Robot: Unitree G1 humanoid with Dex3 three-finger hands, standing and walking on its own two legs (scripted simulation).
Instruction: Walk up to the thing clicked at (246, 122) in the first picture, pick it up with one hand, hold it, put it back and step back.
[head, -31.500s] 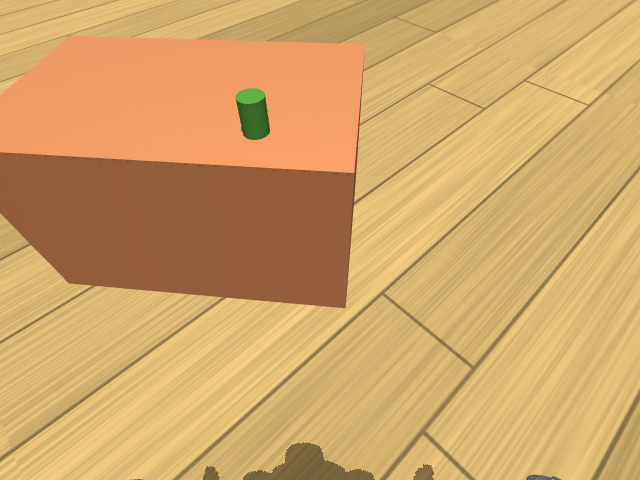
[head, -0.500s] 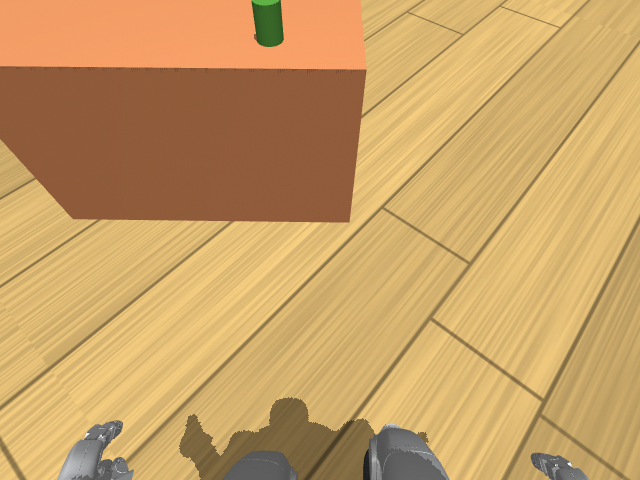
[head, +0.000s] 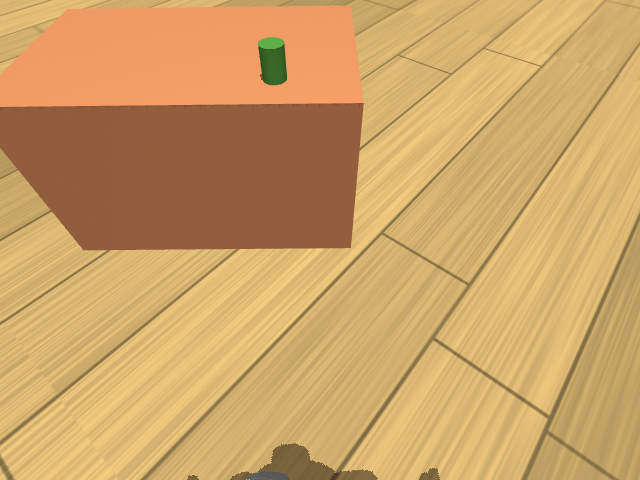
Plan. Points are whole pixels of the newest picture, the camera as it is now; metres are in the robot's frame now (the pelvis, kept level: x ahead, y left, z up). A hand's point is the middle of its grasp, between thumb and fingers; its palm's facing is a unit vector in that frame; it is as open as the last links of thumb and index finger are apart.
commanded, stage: step back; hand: left
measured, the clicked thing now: (273, 61) +1.13 +0.19 -0.06
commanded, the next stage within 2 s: stand in 0.58 s
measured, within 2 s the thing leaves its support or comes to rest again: neither
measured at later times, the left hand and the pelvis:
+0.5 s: hand (145, 448) +0.16 +0.28 -0.14, palm faces +0.00 -0.93 -0.37, open 7.4 cm; pelvis +0.04 +0.01 +0.01, yaw -1 degrees
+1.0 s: hand out of the picture +0.08 +0.24 -0.13, palm faces -0.03 -0.94 -0.33, open 7.4 cm; pelvis +0.00 -0.01 +0.02, yaw -1 degrees
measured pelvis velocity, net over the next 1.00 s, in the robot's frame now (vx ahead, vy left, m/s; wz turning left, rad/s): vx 0.00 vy -0.01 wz -0.02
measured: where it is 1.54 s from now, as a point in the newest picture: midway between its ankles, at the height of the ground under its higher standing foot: outside the picture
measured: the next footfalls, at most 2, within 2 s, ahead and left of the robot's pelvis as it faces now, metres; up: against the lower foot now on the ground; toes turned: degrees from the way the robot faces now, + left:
none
